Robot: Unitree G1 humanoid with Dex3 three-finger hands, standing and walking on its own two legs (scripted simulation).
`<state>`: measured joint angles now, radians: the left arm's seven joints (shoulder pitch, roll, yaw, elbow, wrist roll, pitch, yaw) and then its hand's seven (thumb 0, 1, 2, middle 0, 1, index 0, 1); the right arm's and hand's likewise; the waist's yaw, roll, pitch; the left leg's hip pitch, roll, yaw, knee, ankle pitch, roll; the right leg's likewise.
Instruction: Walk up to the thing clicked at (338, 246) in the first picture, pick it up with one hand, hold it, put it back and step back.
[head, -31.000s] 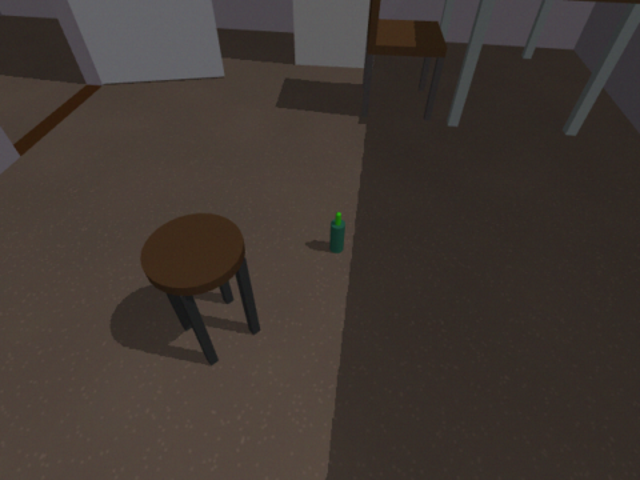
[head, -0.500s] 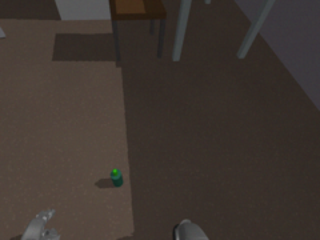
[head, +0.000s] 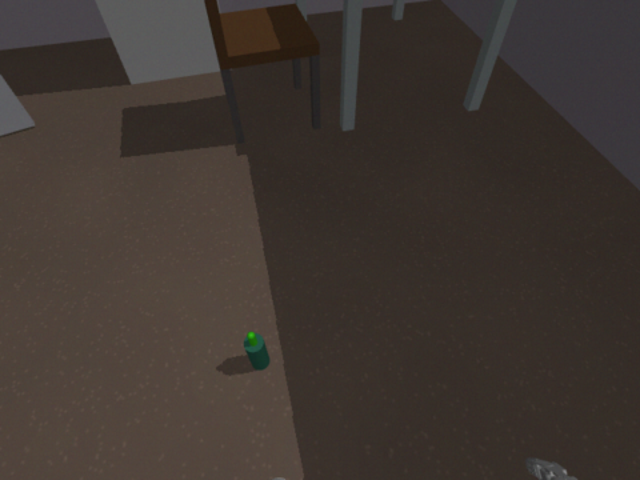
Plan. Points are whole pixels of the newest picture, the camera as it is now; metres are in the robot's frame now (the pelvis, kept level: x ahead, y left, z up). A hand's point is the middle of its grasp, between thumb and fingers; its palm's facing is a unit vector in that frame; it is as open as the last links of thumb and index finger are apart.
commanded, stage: step back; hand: left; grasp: from the side
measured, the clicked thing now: (255, 348) +0.55 +0.21 -0.65
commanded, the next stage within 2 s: none
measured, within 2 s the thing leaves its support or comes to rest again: neither
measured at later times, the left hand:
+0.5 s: hand out of the picture -0.03 +0.27 -0.14, palm faces +0.02 -0.94 -0.34, open 7.4 cm
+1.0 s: hand out of the picture -0.16 +0.21 -0.13, palm faces -0.01 -0.91 -0.40, open 7.4 cm
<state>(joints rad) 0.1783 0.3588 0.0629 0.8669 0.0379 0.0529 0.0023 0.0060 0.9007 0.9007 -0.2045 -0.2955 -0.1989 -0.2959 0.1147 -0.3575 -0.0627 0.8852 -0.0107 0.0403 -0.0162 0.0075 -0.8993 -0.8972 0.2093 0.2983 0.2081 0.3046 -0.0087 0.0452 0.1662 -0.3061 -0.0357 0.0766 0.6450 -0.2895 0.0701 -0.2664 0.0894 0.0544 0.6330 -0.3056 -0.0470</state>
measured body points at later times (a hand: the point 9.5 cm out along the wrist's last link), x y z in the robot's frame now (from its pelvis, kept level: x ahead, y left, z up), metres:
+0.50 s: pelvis -0.13 +0.00 +0.01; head -0.08 +0.04 +0.46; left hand -0.04 +0.32 -0.12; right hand -0.05 -0.31 -0.09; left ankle -0.14 +0.12 -0.72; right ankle -0.13 -0.15 -0.63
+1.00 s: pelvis -0.29 -0.05 +0.00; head -0.23 -0.05 +0.44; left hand -0.16 +0.26 -0.11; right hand -0.20 -0.38 -0.12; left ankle -0.33 +0.06 -0.70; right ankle -0.21 -0.17 -0.72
